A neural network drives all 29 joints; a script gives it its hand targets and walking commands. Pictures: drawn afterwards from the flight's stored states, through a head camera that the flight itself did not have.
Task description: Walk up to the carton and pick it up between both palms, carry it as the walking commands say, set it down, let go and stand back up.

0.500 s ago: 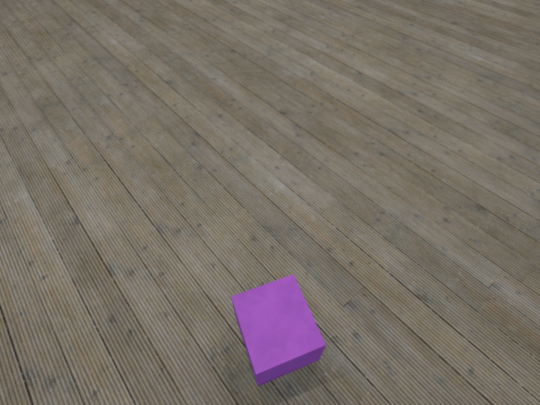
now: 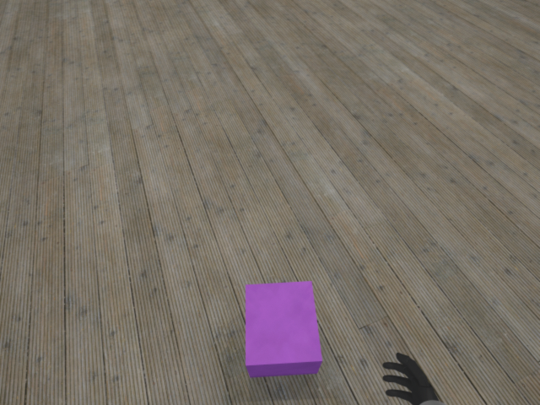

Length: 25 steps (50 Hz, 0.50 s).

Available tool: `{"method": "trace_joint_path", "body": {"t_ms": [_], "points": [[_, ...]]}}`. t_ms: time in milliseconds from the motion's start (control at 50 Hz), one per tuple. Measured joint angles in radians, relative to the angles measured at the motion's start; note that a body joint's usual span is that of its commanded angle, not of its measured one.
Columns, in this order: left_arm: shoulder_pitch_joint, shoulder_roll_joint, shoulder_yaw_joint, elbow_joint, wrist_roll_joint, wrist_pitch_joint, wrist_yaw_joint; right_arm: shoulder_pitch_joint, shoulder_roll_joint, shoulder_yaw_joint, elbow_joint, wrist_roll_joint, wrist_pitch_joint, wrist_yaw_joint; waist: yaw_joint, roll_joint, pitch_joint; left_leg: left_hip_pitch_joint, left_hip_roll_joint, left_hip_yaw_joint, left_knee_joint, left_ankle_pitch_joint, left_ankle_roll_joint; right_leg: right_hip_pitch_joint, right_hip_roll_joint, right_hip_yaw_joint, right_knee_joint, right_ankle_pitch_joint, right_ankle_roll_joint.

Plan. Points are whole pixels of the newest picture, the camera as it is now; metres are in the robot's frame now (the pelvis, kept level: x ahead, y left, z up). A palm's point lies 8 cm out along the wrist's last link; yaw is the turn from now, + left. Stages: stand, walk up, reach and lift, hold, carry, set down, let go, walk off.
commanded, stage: walk up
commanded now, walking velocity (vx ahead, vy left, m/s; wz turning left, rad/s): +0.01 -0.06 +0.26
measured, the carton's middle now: (281, 328) +0.44 +0.04 -0.68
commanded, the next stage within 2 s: stand in 0.98 s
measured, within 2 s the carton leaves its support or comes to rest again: neither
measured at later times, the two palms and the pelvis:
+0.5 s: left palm out of the picture -0.08 +0.25 -0.10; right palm out of the picture +0.08 -0.24 -0.13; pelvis -0.01 +0.00 +0.01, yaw +4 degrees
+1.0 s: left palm out of the picture +0.01 +0.25 -0.13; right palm out of the picture +0.07 -0.18 -0.14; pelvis +0.02 +0.03 +0.01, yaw +5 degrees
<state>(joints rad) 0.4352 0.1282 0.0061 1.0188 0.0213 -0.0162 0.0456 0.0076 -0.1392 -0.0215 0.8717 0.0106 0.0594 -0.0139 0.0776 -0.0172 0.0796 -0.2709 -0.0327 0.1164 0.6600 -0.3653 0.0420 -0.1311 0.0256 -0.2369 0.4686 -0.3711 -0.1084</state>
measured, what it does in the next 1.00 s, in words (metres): steps on the spot: left foot, then right foot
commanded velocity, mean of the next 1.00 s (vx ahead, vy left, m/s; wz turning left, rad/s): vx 0.03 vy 0.05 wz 0.11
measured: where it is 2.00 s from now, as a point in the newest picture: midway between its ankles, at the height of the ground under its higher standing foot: outside the picture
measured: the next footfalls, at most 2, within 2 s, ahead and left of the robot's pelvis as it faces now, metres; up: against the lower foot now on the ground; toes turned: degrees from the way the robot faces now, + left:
left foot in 0.04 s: -0.01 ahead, +0.09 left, +0.00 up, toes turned +6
right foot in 0.28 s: +0.04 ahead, -0.15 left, +0.00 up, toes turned -5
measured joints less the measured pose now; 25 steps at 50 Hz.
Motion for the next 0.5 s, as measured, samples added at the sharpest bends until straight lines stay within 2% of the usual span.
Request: {"method": "trace_joint_path", "body": {"t_ms": [40,80,100,120,180,220,260,280,300,340,380,400,440,500], "points": [[0.003,0.001,0.003,0.013,-0.006,-0.003,0.004,0.002,0.000,0.001,0.010,-0.001,-0.004,-0.006,-0.007,-0.003,-0.001,0.056,0.000,-0.001,-0.070,0.044,0.010,-0.012,-0.003,-0.018,0.055,-0.025,0.011],[-0.008,0.004,0.010,0.021,-0.014,0.001,0.005,0.009,-0.006,-0.003,0.025,-0.007,-0.008,-0.009,-0.013,-0.005,0.007,0.088,-0.002,-0.010,-0.105,0.004,0.016,-0.062,-0.021,-0.024,0.186,-0.026,0.057],[-0.019,0.007,0.015,0.019,-0.014,0.008,0.003,0.018,-0.009,-0.008,0.031,-0.006,-0.010,-0.010,-0.017,-0.006,0.012,0.095,-0.006,-0.012,-0.106,-0.005,0.019,-0.100,-0.031,0.002,0.277,-0.034,0.092],[-0.031,0.010,0.018,0.019,-0.010,0.017,0.001,0.033,-0.013,-0.013,0.042,-0.006,-0.012,-0.014,-0.022,-0.002,0.011,0.100,-0.008,-0.017,-0.107,-0.007,0.021,-0.135,-0.036,0.037,0.357,-0.096,0.114],[-0.071,0.018,0.022,0.017,0.004,0.032,-0.004,0.079,-0.024,-0.020,0.083,-0.013,-0.004,-0.024,-0.028,0.011,0.000,0.121,-0.011,-0.024,-0.131,0.009,0.015,-0.193,-0.067,0.128,0.444,-0.170,0.147],[-0.099,0.022,0.024,0.012,0.007,0.033,-0.006,0.105,-0.030,-0.020,0.103,-0.021,0.002,-0.024,-0.030,0.024,0.000,0.122,-0.008,-0.027,-0.137,0.017,0.006,-0.195,-0.097,0.158,0.375,-0.131,0.162],[-0.118,0.027,0.028,0.004,0.006,0.019,0.003,0.128,-0.045,-0.028,0.111,-0.030,0.014,-0.016,-0.030,0.045,0.002,0.091,-0.002,-0.031,-0.088,-0.001,-0.003,-0.164,-0.131,0.155,0.221,0.013,0.162],[-0.125,0.032,0.029,0.004,0.011,0.010,0.009,0.141,-0.055,-0.031,0.114,-0.029,0.016,-0.014,-0.030,0.063,0.001,0.057,0.008,-0.042,-0.027,-0.022,-0.007,-0.154,-0.133,0.141,0.176,0.072,0.152],[-0.135,0.035,0.029,0.007,0.017,0.004,0.012,0.152,-0.066,-0.035,0.119,-0.028,0.021,-0.014,-0.031,0.086,0.003,0.009,0.018,-0.061,0.063,-0.051,-0.014,-0.155,-0.127,0.120,0.181,0.072,0.141],[-0.137,0.044,0.032,0.005,0.029,0.004,0.014,0.169,-0.082,-0.039,0.130,-0.030,0.040,-0.012,-0.010,0.094,0.004,-0.088,0.009,-0.093,0.281,-0.134,-0.042,-0.151,-0.130,0.111,0.175,0.051,0.123],[-0.120,0.049,0.034,0.013,0.031,0.016,0.019,0.170,-0.096,-0.046,0.127,-0.039,0.051,0.002,-0.002,0.087,-0.003,-0.180,0.002,-0.114,0.469,-0.093,-0.063,-0.136,-0.142,0.117,0.121,0.070,0.122],[-0.108,0.054,0.035,0.022,0.028,0.024,0.020,0.166,-0.101,-0.050,0.121,-0.043,0.051,0.012,-0.008,0.079,-0.007,-0.213,0.006,-0.122,0.523,-0.049,-0.068,-0.128,-0.151,0.121,0.092,0.088,0.126],[-0.089,0.066,0.042,0.044,0.020,0.036,0.016,0.164,-0.104,-0.050,0.107,-0.046,0.039,0.034,-0.024,0.056,-0.017,-0.241,0.028,-0.126,0.537,0.020,-0.078,-0.113,-0.173,0.131,0.040,0.119,0.135],[-0.074,0.083,0.054,0.064,0.017,0.030,0.001,0.169,-0.098,-0.042,0.098,-0.035,0.022,0.039,-0.036,0.026,-0.034,-0.192,0.073,-0.117,0.341,0.049,-0.087,-0.085,-0.193,0.136,-0.025,0.154,0.151]]}}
